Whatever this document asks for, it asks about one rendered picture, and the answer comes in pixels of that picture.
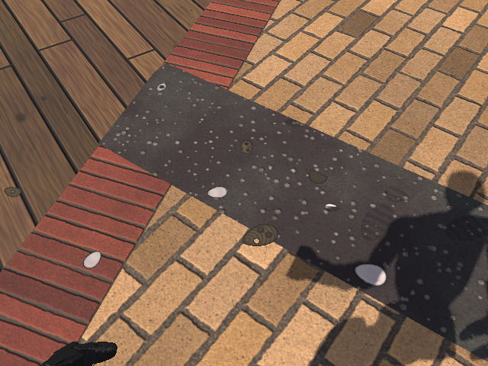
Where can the left robot hand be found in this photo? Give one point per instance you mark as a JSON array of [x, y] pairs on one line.
[[75, 354]]

